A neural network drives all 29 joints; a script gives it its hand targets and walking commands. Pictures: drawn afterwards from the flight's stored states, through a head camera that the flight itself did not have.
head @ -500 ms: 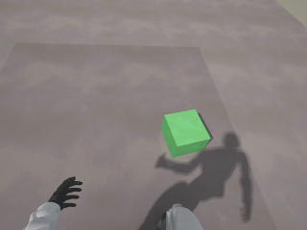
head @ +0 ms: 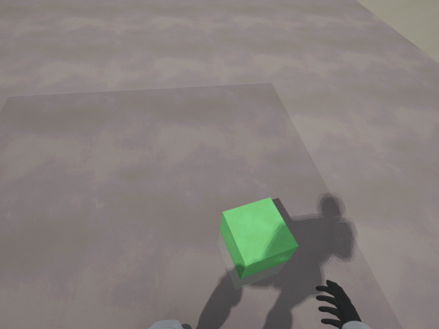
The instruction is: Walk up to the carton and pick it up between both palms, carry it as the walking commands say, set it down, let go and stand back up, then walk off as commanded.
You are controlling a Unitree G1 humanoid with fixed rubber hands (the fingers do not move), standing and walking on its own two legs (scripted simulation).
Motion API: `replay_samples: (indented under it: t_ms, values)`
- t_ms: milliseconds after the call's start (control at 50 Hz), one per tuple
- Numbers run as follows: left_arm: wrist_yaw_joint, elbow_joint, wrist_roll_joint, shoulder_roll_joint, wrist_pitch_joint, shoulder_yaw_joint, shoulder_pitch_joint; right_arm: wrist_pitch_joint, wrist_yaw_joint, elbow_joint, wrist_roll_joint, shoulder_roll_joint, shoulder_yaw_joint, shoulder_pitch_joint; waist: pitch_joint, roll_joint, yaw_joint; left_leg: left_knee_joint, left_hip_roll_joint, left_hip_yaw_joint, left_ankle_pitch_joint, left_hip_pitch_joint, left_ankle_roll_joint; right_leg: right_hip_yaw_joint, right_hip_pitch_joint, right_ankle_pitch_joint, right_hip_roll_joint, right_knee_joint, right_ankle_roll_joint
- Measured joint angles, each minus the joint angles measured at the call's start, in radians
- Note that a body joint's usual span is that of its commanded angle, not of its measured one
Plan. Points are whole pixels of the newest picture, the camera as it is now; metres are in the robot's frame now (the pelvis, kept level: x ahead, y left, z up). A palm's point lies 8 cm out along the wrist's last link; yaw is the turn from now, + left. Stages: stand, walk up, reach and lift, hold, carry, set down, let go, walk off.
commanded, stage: walk up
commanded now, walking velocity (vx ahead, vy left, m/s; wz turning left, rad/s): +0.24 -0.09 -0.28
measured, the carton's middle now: (255, 237) +0.60 -0.16 -0.68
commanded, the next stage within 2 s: none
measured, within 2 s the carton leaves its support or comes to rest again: neither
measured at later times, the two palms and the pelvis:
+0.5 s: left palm (154, 258) +0.26 +0.16 -0.12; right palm out of the picture +0.04 -0.34 -0.13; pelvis +0.10 -0.08 -0.01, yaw -7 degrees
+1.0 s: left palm (157, 317) +0.15 +0.13 -0.13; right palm out of the picture +0.05 -0.32 -0.13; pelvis +0.09 -0.10 +0.01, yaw -6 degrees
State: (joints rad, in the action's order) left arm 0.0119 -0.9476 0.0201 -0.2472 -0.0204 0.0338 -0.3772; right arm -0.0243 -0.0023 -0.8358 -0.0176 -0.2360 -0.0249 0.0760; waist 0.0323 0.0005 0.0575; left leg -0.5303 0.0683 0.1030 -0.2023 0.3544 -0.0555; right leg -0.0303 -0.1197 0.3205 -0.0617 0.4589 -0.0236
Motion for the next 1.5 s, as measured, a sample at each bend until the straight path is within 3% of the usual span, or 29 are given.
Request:
replay_samples:
  t_ms: [20, 60, 120, 200, 320, 400, 460, 480, 540, 580, 680, 820, 880, 940, 1180, 1240, 1280, 1320, 1400, 1500]
  values:
    - [0.0, 0.002, -0.001, -0.005, 0.003, 0.003, 0.001, -0.007, 0.006, -0.004, -0.005, 0.0, -0.005, 0.009, -0.002, -0.01, -0.005, 0.004, -0.004, 0.008, 0.047, -0.01, 0.04, -0.006, -0.021, 0.033, 0.002, 0.067, 0.003]
    - [0.005, 0.01, 0.004, -0.016, 0.018, 0.019, 0.031, -0.009, 0.021, -0.017, 0.002, -0.005, -0.009, 0.052, 0.003, -0.03, 0.0, -0.03, 0.001, 0.029, 0.012, -0.019, 0.085, -0.009, -0.113, 0.136, 0.003, 0.299, 0.025]
    - [0.018, 0.018, 0.013, -0.034, 0.034, 0.037, 0.074, -0.007, 0.027, -0.056, 0.004, -0.022, -0.012, 0.14, 0.008, -0.048, -0.015, 0.014, 0.018, 0.041, -0.018, -0.07, 0.086, 0.008, -0.245, 0.104, 0.026, 0.553, 0.048]
    - [0.033, 0.013, 0.013, -0.047, 0.053, 0.037, 0.119, -0.013, 0.027, -0.105, 0.003, -0.033, -0.023, 0.242, 0.016, -0.048, -0.058, 0.08, 0.042, 0.038, -0.009, -0.129, 0.068, 0.013, -0.343, -0.003, 0.078, 0.641, 0.066]
    - [0.042, 0.017, -0.001, -0.037, 0.072, 0.018, 0.201, -0.016, 0.024, -0.143, -0.006, -0.003, -0.032, 0.334, 0.025, -0.033, -0.083, 0.128, 0.083, 0.05, -0.019, -0.183, 0.034, 0.035, -0.361, -0.079, 0.119, 0.434, 0.072]
    - [0.039, 0.034, -0.017, -0.026, 0.073, 0.006, 0.262, -0.004, 0.023, -0.13, -0.011, 0.018, -0.045, 0.329, 0.044, -0.023, -0.099, 0.109, 0.105, 0.067, -0.04, -0.193, 0.0, 0.071, -0.306, -0.051, 0.106, 0.227, 0.079]
    - [0.035, 0.053, -0.022, -0.021, 0.062, 0.001, 0.281, 0.015, 0.024, -0.11, -0.012, 0.013, -0.058, 0.319, 0.04, -0.01, -0.105, 0.037, 0.121, 0.073, -0.086, -0.172, -0.034, 0.109, -0.232, -0.109, 0.09, 0.065, 0.059]
    - [0.032, 0.058, -0.02, -0.02, 0.053, 0.003, 0.281, 0.023, 0.023, -0.099, -0.013, 0.007, -0.061, 0.319, 0.036, -0.007, -0.104, -0.017, 0.125, 0.07, -0.116, -0.151, -0.033, 0.113, -0.213, -0.169, 0.091, 0.032, 0.041]
    - [0.009, 0.046, -0.008, 0.015, 0.034, 0.002, 0.282, 0.056, 0.033, -0.072, -0.009, -0.02, -0.055, 0.268, 0.051, 0.04, -0.102, -0.29, 0.087, -0.04, -0.309, -0.049, -0.011, 0.119, -0.228, -0.132, 0.073, 0.088, -0.009]
    - [-0.004, 0.023, -0.003, 0.037, 0.027, -0.004, 0.278, 0.067, 0.03, -0.072, -0.003, -0.022, -0.047, 0.244, 0.049, 0.058, -0.097, -0.34, 0.049, -0.079, -0.295, -0.03, 0.011, 0.121, -0.196, -0.13, 0.07, 0.05, -0.019]
    - [-0.023, -0.015, 0.0, 0.069, 0.019, -0.013, 0.267, 0.089, 0.024, -0.113, 0.0, 0.006, -0.029, 0.219, 0.016, 0.063, -0.074, -0.304, 0.001, -0.094, -0.243, -0.051, 0.036, 0.132, -0.141, -0.161, 0.064, -0.028, -0.035]
    - [-0.035, -0.072, 0.001, 0.088, 0.02, -0.014, 0.228, 0.083, 0.031, -0.176, 0.006, 0.04, -0.01, 0.212, -0.008, 0.05, -0.061, -0.094, -0.018, -0.082, -0.198, -0.151, 0.048, 0.146, -0.112, -0.187, 0.042, -0.078, -0.046]
    - [-0.035, -0.104, -0.003, 0.086, 0.026, -0.008, 0.205, 0.063, 0.034, -0.202, 0.007, 0.046, 0.0, 0.221, -0.009, 0.049, -0.068, 0.067, -0.018, -0.079, -0.096, -0.218, 0.056, 0.157, -0.114, -0.188, 0.031, -0.073, -0.042]
    - [-0.034, -0.132, -0.006, 0.074, 0.031, -0.001, 0.183, 0.045, 0.034, -0.24, 0.006, 0.068, 0.012, 0.232, 0.0, 0.007, -0.068, 0.115, -0.036, -0.068, -0.067, -0.249, 0.039, 0.145, -0.104, -0.192, 0.048, -0.075, -0.032]
    - [-0.04, -0.195, 0.001, 0.082, 0.034, 0.006, 0.115, 0.025, 0.04, -0.298, -0.001, 0.104, 0.012, 0.255, -0.002, -0.014, -0.052, 0.147, -0.061, -0.068, -0.048, -0.27, 0.055, 0.135, -0.09, -0.203, 0.07, -0.086, -0.012]
    - [-0.018, -0.155, 0.027, 0.059, 0.069, 0.031, 0.116, 0.036, 0.066, -0.291, -0.018, 0.108, -0.025, 0.29, -0.032, -0.012, -0.084, 0.146, -0.051, -0.116, -0.047, -0.231, 0.065, 0.111, -0.23, -0.046, 0.057, 0.228, 0.048]
    - [-0.007, -0.105, 0.035, 0.033, 0.068, 0.04, 0.129, 0.04, 0.075, -0.297, -0.017, 0.091, -0.037, 0.329, -0.05, -0.004, -0.099, 0.163, -0.027, -0.161, -0.035, -0.213, 0.055, 0.094, -0.318, -0.044, 0.052, 0.419, 0.066]
    - [0.001, -0.053, 0.036, 0.01, 0.061, 0.045, 0.142, 0.036, 0.076, -0.295, -0.017, 0.066, -0.044, 0.361, -0.057, 0.001, -0.109, 0.183, -0.003, -0.199, -0.02, -0.204, 0.036, 0.077, -0.368, -0.066, 0.067, 0.495, 0.083]
    - [0.012, 0.024, 0.028, -0.017, 0.069, 0.046, 0.175, 0.029, 0.075, -0.269, -0.025, 0.018, -0.062, 0.395, -0.051, 0.004, -0.124, 0.205, 0.04, -0.254, -0.017, -0.2, -0.004, 0.048, -0.379, -0.055, 0.106, 0.411, 0.113]
    - [0.019, 0.088, 0.009, -0.021, 0.069, 0.029, 0.232, 0.034, 0.07, -0.221, -0.027, -0.026, -0.082, 0.398, -0.023, 0.018, -0.139, 0.165, 0.095, -0.308, -0.059, -0.168, -0.07, 0.055, -0.293, -0.029, 0.106, 0.145, 0.115]
